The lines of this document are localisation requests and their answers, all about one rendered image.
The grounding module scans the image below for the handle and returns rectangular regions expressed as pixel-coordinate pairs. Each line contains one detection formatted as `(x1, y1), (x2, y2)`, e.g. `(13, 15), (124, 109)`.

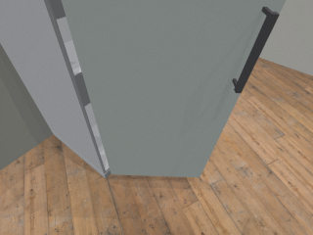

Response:
(232, 7), (280, 94)

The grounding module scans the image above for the fridge door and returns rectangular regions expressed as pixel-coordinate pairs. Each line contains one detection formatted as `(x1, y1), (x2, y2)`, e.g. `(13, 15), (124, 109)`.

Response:
(62, 0), (287, 178)

